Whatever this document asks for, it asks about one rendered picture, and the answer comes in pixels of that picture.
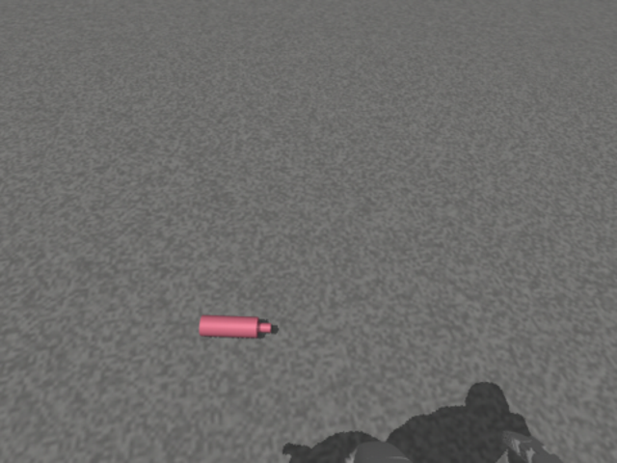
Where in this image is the bottle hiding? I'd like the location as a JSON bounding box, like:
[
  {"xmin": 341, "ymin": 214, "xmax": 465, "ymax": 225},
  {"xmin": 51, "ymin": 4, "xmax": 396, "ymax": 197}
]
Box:
[{"xmin": 199, "ymin": 315, "xmax": 271, "ymax": 338}]

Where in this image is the right robot hand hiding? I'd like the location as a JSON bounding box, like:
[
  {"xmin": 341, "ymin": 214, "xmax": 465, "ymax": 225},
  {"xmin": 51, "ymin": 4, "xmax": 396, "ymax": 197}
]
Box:
[{"xmin": 501, "ymin": 431, "xmax": 563, "ymax": 463}]

